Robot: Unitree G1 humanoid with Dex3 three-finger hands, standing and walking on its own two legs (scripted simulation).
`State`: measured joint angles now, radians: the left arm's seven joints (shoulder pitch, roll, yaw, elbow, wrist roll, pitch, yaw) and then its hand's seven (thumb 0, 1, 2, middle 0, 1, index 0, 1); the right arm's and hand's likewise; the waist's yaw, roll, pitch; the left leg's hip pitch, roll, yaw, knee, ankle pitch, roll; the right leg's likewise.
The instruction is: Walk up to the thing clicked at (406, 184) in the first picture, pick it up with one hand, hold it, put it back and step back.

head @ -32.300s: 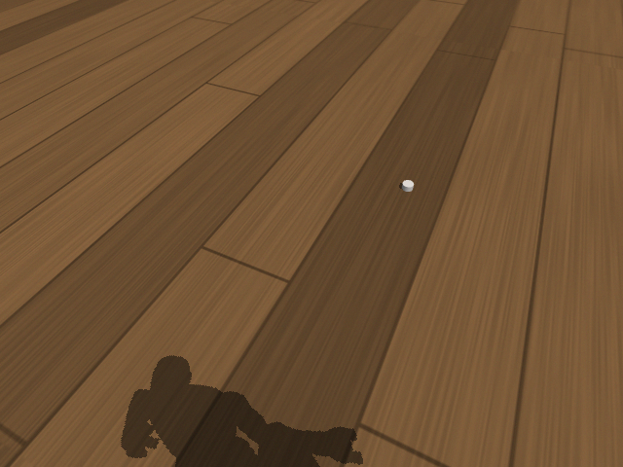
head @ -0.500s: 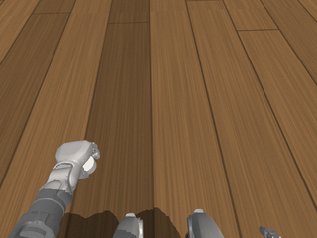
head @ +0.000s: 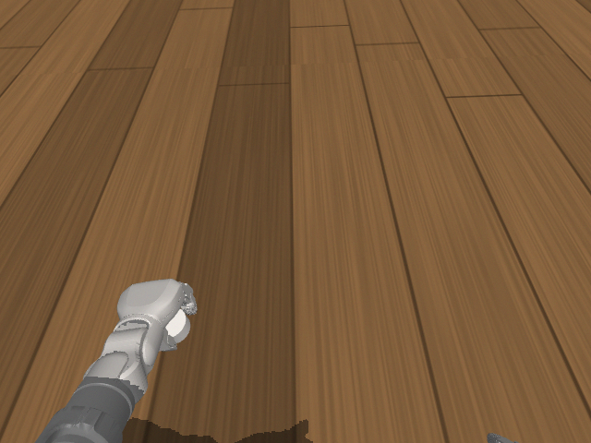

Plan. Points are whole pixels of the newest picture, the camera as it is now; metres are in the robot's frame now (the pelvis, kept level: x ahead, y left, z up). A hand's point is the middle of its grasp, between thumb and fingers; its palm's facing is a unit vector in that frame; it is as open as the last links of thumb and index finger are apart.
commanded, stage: hold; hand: left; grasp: from above
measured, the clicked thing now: (171, 325) +0.34 +0.23 -0.11
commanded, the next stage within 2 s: crouch in 1.86 s
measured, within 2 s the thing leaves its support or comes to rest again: neither
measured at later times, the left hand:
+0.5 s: hand (159, 310) +0.33 +0.22 -0.03, palm faces -0.44 -0.05 -0.90, open 7.3 cm
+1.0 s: hand (160, 314) +0.31 +0.21 -0.01, palm faces -0.43 -0.05 -0.90, open 7.3 cm
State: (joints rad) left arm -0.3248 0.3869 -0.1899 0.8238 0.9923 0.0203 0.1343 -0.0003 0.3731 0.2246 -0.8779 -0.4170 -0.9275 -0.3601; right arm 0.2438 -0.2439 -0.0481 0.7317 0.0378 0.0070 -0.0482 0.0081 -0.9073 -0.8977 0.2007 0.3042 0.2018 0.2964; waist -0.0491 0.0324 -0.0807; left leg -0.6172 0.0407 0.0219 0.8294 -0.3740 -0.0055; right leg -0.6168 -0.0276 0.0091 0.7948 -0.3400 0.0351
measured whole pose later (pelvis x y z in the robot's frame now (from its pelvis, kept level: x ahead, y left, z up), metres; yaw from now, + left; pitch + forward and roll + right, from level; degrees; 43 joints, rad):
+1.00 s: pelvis +0.01 -0.01 +0.03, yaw -1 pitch +2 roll +0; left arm -0.25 0.39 -0.21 0.65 0.99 0.01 -0.01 0.00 0.37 0.25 -0.86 -0.44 -0.91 -0.38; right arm 0.21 -0.26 -0.04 0.67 0.06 0.08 -0.05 0.01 -0.91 -0.90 0.20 0.30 0.20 0.30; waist 0.00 0.05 -0.04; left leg -0.33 0.04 0.05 0.56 -0.28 -0.01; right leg -0.36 -0.03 0.03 0.57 -0.26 0.03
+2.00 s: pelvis +0.02 +0.00 +0.04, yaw -1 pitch +2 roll +0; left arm -0.22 0.39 -0.22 0.60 1.00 0.01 -0.02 0.00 0.36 0.30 -0.84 -0.46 -0.89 -0.41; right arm 0.19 -0.25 -0.04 0.67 0.07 0.10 -0.05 0.01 -0.91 -0.90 0.20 0.30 0.20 0.30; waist 0.01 0.04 -0.01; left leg -0.25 0.03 0.05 0.48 -0.26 -0.01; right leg -0.28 -0.03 0.03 0.49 -0.24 0.03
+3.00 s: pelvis -0.05 +0.01 -0.24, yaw -1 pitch +36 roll -4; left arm -0.80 0.50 -0.03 1.26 1.19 -0.09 0.36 0.00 0.37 0.23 -0.88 -0.41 -0.94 -0.35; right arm 0.21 -0.22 -0.03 0.75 -0.07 -0.04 0.03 0.01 -0.90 -0.90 0.20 0.30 0.20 0.30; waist -0.19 0.05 -0.19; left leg -1.87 0.03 -0.05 1.88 -0.64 0.00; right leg -1.84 -0.03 0.00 1.82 -0.61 0.05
